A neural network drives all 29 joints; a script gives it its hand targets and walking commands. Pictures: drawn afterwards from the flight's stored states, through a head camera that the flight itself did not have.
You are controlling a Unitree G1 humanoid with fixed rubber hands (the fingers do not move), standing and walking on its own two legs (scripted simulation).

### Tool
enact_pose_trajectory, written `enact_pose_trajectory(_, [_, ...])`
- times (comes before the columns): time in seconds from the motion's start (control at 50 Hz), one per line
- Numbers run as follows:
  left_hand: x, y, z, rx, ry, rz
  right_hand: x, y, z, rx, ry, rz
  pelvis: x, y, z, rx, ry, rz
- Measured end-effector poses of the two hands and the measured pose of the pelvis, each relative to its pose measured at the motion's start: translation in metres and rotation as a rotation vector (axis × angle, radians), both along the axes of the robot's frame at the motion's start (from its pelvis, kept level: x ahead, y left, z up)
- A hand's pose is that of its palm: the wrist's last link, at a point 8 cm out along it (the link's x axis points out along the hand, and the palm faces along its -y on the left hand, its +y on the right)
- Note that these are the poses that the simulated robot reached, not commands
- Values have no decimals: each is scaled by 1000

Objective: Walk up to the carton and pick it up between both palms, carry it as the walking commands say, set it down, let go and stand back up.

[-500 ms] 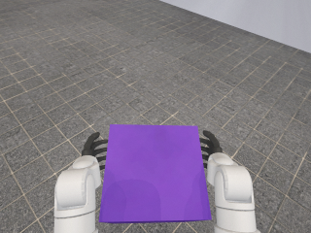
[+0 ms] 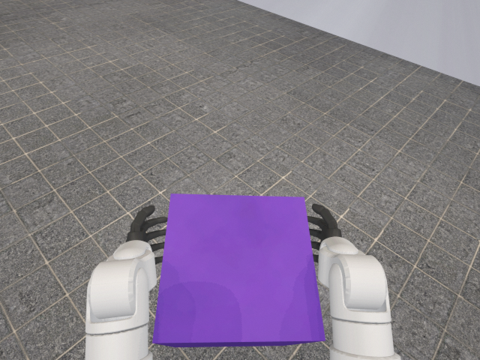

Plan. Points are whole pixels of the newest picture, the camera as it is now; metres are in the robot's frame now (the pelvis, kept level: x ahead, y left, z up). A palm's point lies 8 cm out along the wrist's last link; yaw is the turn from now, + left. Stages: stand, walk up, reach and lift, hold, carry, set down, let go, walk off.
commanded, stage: carry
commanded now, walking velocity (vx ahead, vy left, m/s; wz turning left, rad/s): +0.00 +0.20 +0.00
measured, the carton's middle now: (233, 279) +0.27 +0.01 -0.01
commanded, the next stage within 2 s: none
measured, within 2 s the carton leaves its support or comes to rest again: neither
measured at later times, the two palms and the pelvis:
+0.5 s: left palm (53, 260) +0.24 +0.27 +0.09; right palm (262, 271) +0.24 -0.02 +0.09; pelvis -0.04 +0.13 +0.00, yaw +0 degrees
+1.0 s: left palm out of the picture +0.20 +0.36 +0.10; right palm (188, 310) +0.18 +0.07 +0.09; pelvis -0.09 +0.23 +0.01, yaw -1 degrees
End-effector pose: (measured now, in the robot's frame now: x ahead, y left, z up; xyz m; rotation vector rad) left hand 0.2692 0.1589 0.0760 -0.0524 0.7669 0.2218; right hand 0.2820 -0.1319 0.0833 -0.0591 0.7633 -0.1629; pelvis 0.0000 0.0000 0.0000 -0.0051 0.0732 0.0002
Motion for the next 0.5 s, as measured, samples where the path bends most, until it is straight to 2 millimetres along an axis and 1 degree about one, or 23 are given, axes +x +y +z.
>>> enact_pose_trajectory(0.08, [-5, 12, 6, 6, -16, -1, -7, 12, 2, 10, -13, -7, -8, 15, 1, -2, 5, -6])
enact_pose_trajectory(0.14, [-5, 15, 13, 27, -42, -18, -13, 15, 2, 31, -37, -27, -13, 25, -2, 7, 7, -12])
enact_pose_trajectory(0.2, [-7, 16, 16, 59, -57, -43, -22, 17, -4, 57, -49, -53, -18, 34, -6, 12, -2, -20])
enact_pose_trajectory(0.26, [-12, 21, 16, 70, -25, -70, -36, 22, -7, 55, -13, -76, -23, 45, -1, 19, -15, -13])
enact_pose_trajectory(0.3, [-16, 28, 16, 73, -4, -81, -42, 29, -6, 58, 7, -88, -27, 54, 3, 25, -17, -11])
enact_pose_trajectory(0.36, [-18, 44, 19, 70, -8, -82, -45, 45, -1, 61, 4, -96, -32, 71, 5, 35, -12, -9])
enact_pose_trajectory(0.4, [-19, 58, 21, 64, -24, -77, -44, 59, 3, 59, -11, -95, -35, 84, 5, 40, -8, -5])
enact_pose_trajectory(0.46, [-22, 86, 20, 52, -42, -65, -42, 87, 6, 45, -29, -85, -39, 107, 2, 41, -2, 3])
enact_pose_trajectory(0.5, [-24, 108, 15, 39, -54, -54, -42, 109, 5, 31, -40, -75, -42, 125, -4, 35, -3, 6])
